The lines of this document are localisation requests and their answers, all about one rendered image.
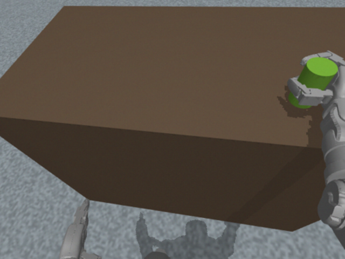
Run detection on right robot hand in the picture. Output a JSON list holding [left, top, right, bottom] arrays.
[[287, 51, 345, 109]]

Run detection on can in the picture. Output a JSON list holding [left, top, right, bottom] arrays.
[[288, 57, 338, 108]]

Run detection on left robot hand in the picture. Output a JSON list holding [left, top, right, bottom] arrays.
[[59, 199, 102, 259]]

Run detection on right robot arm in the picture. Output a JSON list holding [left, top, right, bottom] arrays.
[[318, 98, 345, 249]]

